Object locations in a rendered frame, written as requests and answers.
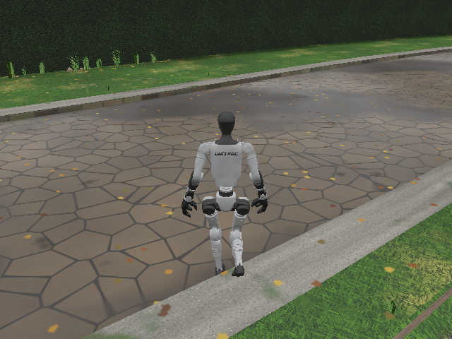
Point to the left robot upper arm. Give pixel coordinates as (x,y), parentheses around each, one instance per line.
(203,149)

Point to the robot left forearm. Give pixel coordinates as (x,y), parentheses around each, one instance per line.
(191,189)

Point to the robot right forearm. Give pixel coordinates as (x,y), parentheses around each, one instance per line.
(260,188)

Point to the robot left thigh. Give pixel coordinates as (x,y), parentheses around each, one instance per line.
(209,208)

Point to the left robot hand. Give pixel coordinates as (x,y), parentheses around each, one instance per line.
(185,207)

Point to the robot right foot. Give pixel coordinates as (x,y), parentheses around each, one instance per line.
(238,271)

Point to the right robot hand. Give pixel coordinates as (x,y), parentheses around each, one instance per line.
(258,202)

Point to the right robot upper arm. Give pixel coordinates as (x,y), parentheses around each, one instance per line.
(252,161)

